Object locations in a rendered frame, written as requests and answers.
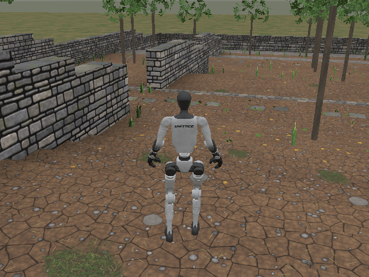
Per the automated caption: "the right robot upper arm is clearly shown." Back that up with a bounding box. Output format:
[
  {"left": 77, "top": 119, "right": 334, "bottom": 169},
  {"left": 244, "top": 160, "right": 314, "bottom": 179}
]
[{"left": 196, "top": 116, "right": 214, "bottom": 148}]

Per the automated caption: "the robot right hand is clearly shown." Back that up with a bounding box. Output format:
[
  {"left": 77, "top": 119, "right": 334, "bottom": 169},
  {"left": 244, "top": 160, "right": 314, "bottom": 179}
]
[{"left": 209, "top": 156, "right": 223, "bottom": 169}]

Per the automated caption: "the robot torso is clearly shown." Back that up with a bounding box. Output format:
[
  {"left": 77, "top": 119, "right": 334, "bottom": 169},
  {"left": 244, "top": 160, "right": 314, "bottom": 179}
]
[{"left": 171, "top": 114, "right": 198, "bottom": 173}]

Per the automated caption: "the right robot foot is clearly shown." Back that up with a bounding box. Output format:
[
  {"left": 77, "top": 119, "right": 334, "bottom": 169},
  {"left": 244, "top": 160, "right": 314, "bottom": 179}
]
[{"left": 191, "top": 221, "right": 199, "bottom": 235}]

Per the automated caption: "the right robot forearm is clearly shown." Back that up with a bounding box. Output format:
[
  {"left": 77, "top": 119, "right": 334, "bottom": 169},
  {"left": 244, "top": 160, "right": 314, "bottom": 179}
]
[{"left": 208, "top": 139, "right": 220, "bottom": 159}]

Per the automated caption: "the left robot upper arm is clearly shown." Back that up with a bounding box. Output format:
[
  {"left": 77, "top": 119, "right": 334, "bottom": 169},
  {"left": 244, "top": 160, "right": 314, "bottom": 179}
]
[{"left": 155, "top": 117, "right": 172, "bottom": 147}]

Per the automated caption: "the robot left hand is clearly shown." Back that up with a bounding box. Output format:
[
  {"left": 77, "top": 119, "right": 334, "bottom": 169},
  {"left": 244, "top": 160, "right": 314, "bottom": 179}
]
[{"left": 148, "top": 156, "right": 161, "bottom": 167}]

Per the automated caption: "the left robot forearm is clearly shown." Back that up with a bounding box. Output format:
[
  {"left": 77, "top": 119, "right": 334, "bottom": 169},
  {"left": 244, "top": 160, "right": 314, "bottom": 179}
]
[{"left": 149, "top": 139, "right": 160, "bottom": 159}]

